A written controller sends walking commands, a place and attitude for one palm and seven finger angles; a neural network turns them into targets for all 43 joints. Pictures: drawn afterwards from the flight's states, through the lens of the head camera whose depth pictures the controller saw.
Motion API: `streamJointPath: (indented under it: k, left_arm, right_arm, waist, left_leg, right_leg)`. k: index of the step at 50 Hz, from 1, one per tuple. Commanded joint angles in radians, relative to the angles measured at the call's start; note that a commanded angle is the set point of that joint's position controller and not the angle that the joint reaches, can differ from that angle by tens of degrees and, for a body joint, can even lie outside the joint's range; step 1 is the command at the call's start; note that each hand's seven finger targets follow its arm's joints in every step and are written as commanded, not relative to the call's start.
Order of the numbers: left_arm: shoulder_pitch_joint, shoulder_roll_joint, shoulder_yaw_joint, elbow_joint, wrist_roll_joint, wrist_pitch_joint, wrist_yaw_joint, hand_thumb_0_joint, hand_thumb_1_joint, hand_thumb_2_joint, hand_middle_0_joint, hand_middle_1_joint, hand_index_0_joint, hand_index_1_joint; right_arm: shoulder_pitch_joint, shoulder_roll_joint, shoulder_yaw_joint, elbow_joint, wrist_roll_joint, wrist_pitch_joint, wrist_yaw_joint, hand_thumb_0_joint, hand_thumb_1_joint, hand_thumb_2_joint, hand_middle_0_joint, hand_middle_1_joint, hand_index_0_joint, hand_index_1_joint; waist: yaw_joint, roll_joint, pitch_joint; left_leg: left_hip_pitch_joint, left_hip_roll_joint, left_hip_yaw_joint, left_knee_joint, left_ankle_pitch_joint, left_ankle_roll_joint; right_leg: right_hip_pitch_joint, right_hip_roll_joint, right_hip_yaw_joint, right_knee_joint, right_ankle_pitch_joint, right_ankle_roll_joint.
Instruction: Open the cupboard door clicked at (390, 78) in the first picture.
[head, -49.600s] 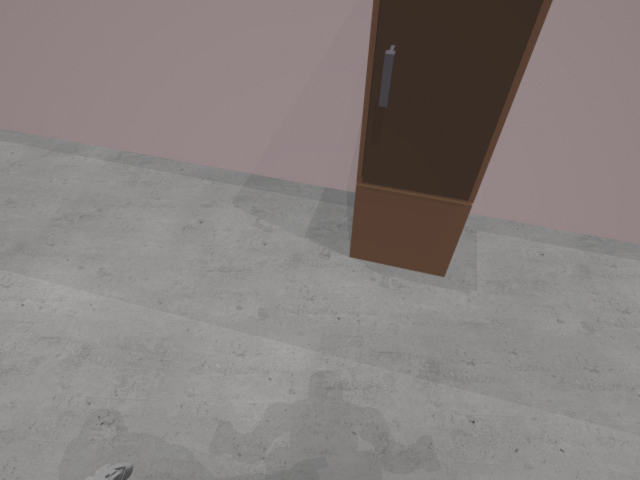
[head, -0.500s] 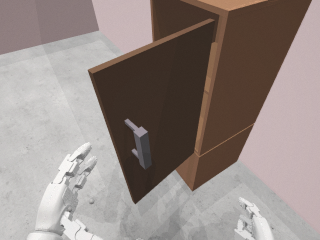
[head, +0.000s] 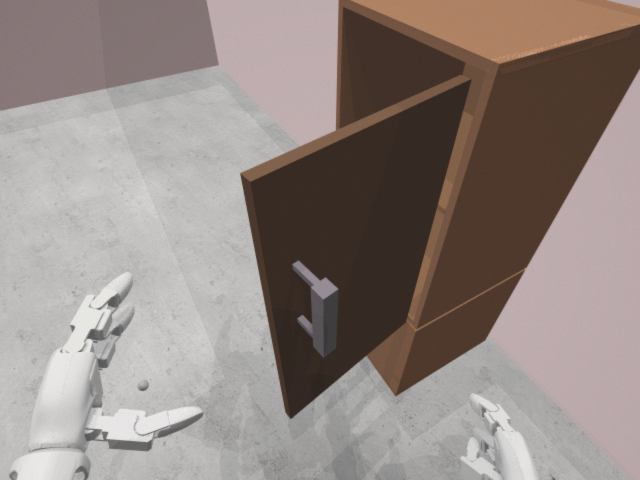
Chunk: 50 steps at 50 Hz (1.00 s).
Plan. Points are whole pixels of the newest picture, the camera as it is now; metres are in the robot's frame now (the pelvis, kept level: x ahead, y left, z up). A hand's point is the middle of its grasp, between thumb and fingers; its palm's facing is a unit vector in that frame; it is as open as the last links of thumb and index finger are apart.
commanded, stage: draw the hand back to the body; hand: left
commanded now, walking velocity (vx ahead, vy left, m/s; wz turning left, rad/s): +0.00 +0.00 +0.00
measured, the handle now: (313, 309) +0.32 +0.05 +0.05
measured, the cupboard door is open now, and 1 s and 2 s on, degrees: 100 100 100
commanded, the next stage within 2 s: step back with the hand held close in 0.80 s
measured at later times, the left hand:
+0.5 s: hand (73, 313) +0.21 +0.26 +0.18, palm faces +0.44 -0.80 -0.40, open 8.3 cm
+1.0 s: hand (111, 315) +0.21 +0.22 +0.18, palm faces +0.41 -0.81 -0.43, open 7.4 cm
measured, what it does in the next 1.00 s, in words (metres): stands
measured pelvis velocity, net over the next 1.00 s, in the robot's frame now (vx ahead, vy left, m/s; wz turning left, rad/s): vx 0.02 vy -0.04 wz -0.02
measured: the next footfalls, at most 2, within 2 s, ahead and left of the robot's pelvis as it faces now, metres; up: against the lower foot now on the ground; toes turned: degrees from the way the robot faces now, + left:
left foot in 1.84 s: +0.00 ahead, +0.10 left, +0.00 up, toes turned +0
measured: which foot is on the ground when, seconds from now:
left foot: down 0.00-1.00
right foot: down 0.00-1.00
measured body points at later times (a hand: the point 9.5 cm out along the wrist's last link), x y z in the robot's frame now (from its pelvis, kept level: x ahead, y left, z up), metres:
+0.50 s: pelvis +0.02 +0.00 +0.02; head +0.00 -0.02 +0.47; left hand +0.18 +0.30 +0.20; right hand +0.20 -0.23 -0.06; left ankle +0.04 +0.07 -0.72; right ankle -0.05 -0.12 -0.72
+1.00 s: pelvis +0.02 -0.04 +0.02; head +0.01 -0.06 +0.47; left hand +0.19 +0.26 +0.20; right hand +0.20 -0.26 -0.07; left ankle +0.04 +0.07 -0.72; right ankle -0.04 -0.12 -0.72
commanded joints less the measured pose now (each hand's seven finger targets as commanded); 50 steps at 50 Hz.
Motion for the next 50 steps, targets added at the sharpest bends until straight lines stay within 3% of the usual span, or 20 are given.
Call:
streamJointPath:
  k: [1, 2, 7, 10, 11, 15, 21, 23, 26, 30, 35, 39, 42, 45, 46, 47, 48, 50]
  left_arm:
    - [-0.095, 0.125, 0.127, -0.224, 0.015, -0.073, 0.044, 0.0, 0.2, 0.6, -0.175, -0.3, -0.175, -0.3]
    - [-0.105, 0.129, 0.132, -0.223, 0.019, -0.073, 0.044, 0.0, 0.235, 0.615, -0.176, -0.3, -0.176, -0.3]
    - [-0.098, 0.149, 0.191, -0.194, 0.014, -0.067, 0.044, 0.0, 0.41, 0.69, -0.182, -0.3, -0.182, -0.3]
    - [-0.124, 0.181, 0.24, -0.179, 0.016, -0.068, 0.046, 0.0, 0.515, 0.735, -0.186, -0.3, -0.186, -0.3]
    - [-0.132, 0.164, 0.235, -0.181, 0.012, -0.068, 0.044, 0.0, 0.55, 0.75, -0.187, -0.3, -0.187, -0.3]
    - [-0.172, 0.216, 0.305, -0.184, 0.012, -0.073, 0.048, 0.0, 0.69, 0.81, -0.192, -0.3, -0.192, -0.3]
    - [-0.207, 0.242, 0.364, -0.168, 0.0, -0.08, 0.049, 0.0, 0.9, 0.9, -0.2, -0.3, -0.2, -0.3]
    - [-0.176, 0.197, 0.327, -0.126, -0.004, -0.074, 0.041, 0.0, 0.9, 0.9, -0.2, -0.3, -0.2, -0.3]
    - [-0.175, 0.176, 0.3, -0.096, -0.006, -0.066, 0.031, 0.0, 0.9, 0.9, -0.2, -0.3, -0.2, -0.3]
    - [-0.22, 0.236, 0.338, -0.133, -0.002, -0.077, 0.036, 0.0, 0.9, 0.9, -0.2, -0.3, -0.2, -0.3]
    - [-0.229, 0.261, 0.358, -0.171, -0.002, -0.091, 0.039, 0.0, 0.9, 0.9, -0.2, -0.3, -0.2, -0.3]
    - [-0.204, 0.226, 0.34, -0.123, -0.011, -0.089, 0.032, 0.0, 0.9, 0.9, -0.2, -0.3, -0.2, -0.3]
    - [-0.197, 0.216, 0.335, -0.099, -0.015, -0.091, 0.025, 0.0, 0.9, 0.9, -0.2, -0.3, -0.2, -0.3]
    - [-0.208, 0.223, 0.336, -0.095, -0.012, -0.093, 0.023, 0.0, 0.9, 0.9, -0.2, -0.3, -0.2, -0.3]
    - [-0.25, 0.249, 0.352, -0.169, -0.014, -0.104, 0.025, 0.0, 0.9, 0.9, -0.2, -0.3, -0.2, -0.3]
    - [-0.308, 0.378, 0.48, -0.198, -0.003, -0.136, 0.031, 0.0, 0.9, 0.9, -0.2, -0.3, -0.2, -0.3]
    - [-0.222, 0.298, 0.417, -0.121, 0.001, -0.135, 0.019, 0.0, 0.9, 0.9, -0.2, -0.3, -0.2, -0.3]
    - [-0.185, 0.28, 0.399, -0.116, 0.008, -0.128, 0.015, 0.0, 0.9, 0.9, -0.2, -0.3, -0.2, -0.3]
  right_arm:
    - [-0.134, -0.11, -0.045, -0.141, -0.003, -0.067, -0.01, 0.0, -0.9, -0.9, 0.2, 0.3, 0.2, 0.3]
    - [-0.139, -0.114, -0.045, -0.135, -0.003, -0.068, -0.007, 0.0, -0.9, -0.9, 0.2, 0.3, 0.2, 0.3]
    - [-0.146, -0.12, -0.052, -0.106, -0.008, -0.063, 0.007, 0.0, -0.9, -0.9, 0.2, 0.3, 0.2, 0.3]
    - [-0.154, -0.125, -0.059, -0.091, -0.01, -0.058, 0.013, 0.0, -0.9, -0.9, 0.2, 0.3, 0.2, 0.3]
    - [-0.152, -0.121, -0.06, -0.092, -0.009, -0.056, 0.014, 0.0, -0.9, -0.9, 0.2, 0.3, 0.2, 0.3]
    - [-0.158, -0.125, -0.067, -0.075, -0.011, -0.054, 0.019, 0.0, -0.9, -0.9, 0.2, 0.3, 0.2, 0.3]
    - [-0.159, -0.124, -0.078, -0.056, -0.009, -0.05, 0.022, 0.0, -0.9, -0.9, 0.2, 0.3, 0.2, 0.3]
    - [-0.157, -0.126, -0.08, -0.054, -0.009, -0.046, 0.026, 0.0, -0.9, -0.9, 0.2, 0.3, 0.2, 0.3]
    - [-0.164, -0.133, -0.087, -0.056, -0.008, -0.037, 0.03, 0.0, -0.9, -0.9, 0.2, 0.3, 0.2, 0.3]
    - [-0.175, -0.132, -0.089, -0.053, -0.011, -0.036, 0.025, 0.0, -0.9, -0.9, 0.2, 0.3, 0.2, 0.3]
    - [-0.184, -0.12, -0.083, -0.047, -0.011, -0.05, 0.018, 0.0, -0.9, -0.9, 0.2, 0.3, 0.2, 0.3]
    - [-0.188, -0.115, -0.083, -0.041, -0.009, -0.051, 0.016, 0.0, -0.9, -0.9, 0.2, 0.3, 0.2, 0.3]
    - [-0.188, -0.119, -0.089, -0.039, -0.01, -0.046, 0.015, 0.0, -0.9, -0.9, 0.2, 0.3, 0.2, 0.3]
    - [-0.188, -0.12, -0.09, -0.036, -0.011, -0.043, 0.016, 0.0, -0.9, -0.9, 0.2, 0.3, 0.2, 0.3]
    - [-0.196, -0.118, -0.089, -0.045, -0.011, -0.048, 0.017, 0.0, -0.9, -0.9, 0.2, 0.3, 0.2, 0.3]
    - [-0.186, -0.134, -0.089, -0.069, -0.004, -0.027, 0.017, 0.0, -0.9, -0.9, 0.2, 0.3, 0.2, 0.3]
    - [-0.189, -0.124, -0.091, -0.048, -0.011, -0.006, 0.016, 0.0, -0.9, -0.9, 0.2, 0.3, 0.2, 0.3]
    - [-0.192, -0.125, -0.097, -0.065, -0.008, 0.02, 0.018, 0.0, -0.9, -0.9, 0.2, 0.3, 0.2, 0.3]
  waist:
    - [-0.004, 0.009, -0.033]
    - [-0.001, 0.028, -0.033]
    - [0.007, -0.019, -0.02]
    - [0.014, -0.007, -0.005]
    - [0.009, -0.003, 0.001]
    - [0.018, 0.014, -0.015]
    - [0.015, 0.04, -0.028]
    - [0.011, 0.005, -0.005]
    - [0.008, -0.042, 0.009]
    - [0.018, -0.023, -0.012]
    - [0.022, 0.026, -0.017]
    - [0.016, 0.002, 0.039]
    - [0.016, -0.041, 0.024]
    - [0.019, -0.032, 0.015]
    - [0.022, -0.017, -0.012]
    - [-0.014, -0.057, 0.063]
    - [-0.019, -0.1, 0.039]
    - [-0.019, -0.127, 0.011]
  left_leg:
    - [0.256, 0.057, -0.135, -0.219, 0.051, -0.043]
    - [0.275, 0.06, -0.138, -0.233, 0.06, -0.047]
    - [0.307, 0.067, -0.128, -0.273, 0.173, -0.057]
    - [0.317, 0.07, -0.122, -0.295, 0.185, -0.061]
    - [0.327, 0.071, -0.121, -0.299, 0.2, -0.063]
    - [0.348, 0.07, -0.114, -0.31, 0.218, -0.064]
    - [0.376, 0.061, -0.083, -0.299, 0.276, -0.056]
    - [0.375, 0.059, -0.078, -0.302, 0.285, -0.052]
    - [0.376, 0.055, -0.062, -0.298, 0.287, -0.041]
    - [0.376, 0.043, -0.053, -0.295, 0.257, -0.034]
    - [0.388, 0.033, -0.046, -0.284, 0.258, -0.033]
    - [0.386, 0.031, -0.033, -0.282, 0.244, -0.03]
    - [0.392, 0.031, -0.027, -0.279, 0.257, -0.025]
    - [0.394, 0.027, -0.024, -0.277, 0.272, -0.024]
    - [0.403, 0.026, -0.026, -0.273, 0.284, -0.022]
    - [0.377, 0.043, -0.04, -0.212, 0.261, -0.001]
    - [0.36, 0.04, -0.042, -0.187, 0.266, 0.0]
    - [0.35, 0.037, -0.02, -0.17, 0.331, -0.002]
  right_leg:
    - [-0.092, -0.011, 0.017, -0.154, 0.134, -0.027]
    - [-0.086, -0.009, 0.019, -0.161, 0.143, -0.027]
    - [-0.014, -0.007, 0.015, -0.2, 0.202, -0.026]
    - [0.016, -0.004, 0.019, -0.224, 0.213, -0.027]
    - [0.015, -0.005, 0.019, -0.226, 0.219, -0.026]
    - [0.045, -0.002, 0.024, -0.249, 0.238, -0.027]
    - [0.064, -0.009, 0.03, -0.274, 0.284, -0.025]
    - [0.057, -0.007, 0.025, -0.28, 0.294, -0.021]
    - [0.058, -0.01, 0.029, -0.293, 0.313, -0.016]
    - [0.078, -0.015, 0.041, -0.307, 0.305, -0.018]
    - [0.079, -0.02, 0.048, -0.32, 0.319, -0.02]
    - [0.045, -0.018, 0.049, -0.338, 0.317, -0.013]
    - [0.056, -0.02, 0.054, -0.339, 0.342, -0.008]
    - [0.073, -0.023, 0.057, -0.337, 0.364, -0.008]
    - [0.078, -0.027, 0.063, -0.333, 0.388, -0.007]
    - [-0.041, -0.073, 0.146, -0.381, 0.499, 0.028]
    - [-0.016, -0.095, 0.135, -0.359, 0.583, 0.044]
    - [0.021, -0.104, 0.113, -0.32, 0.747, 0.068]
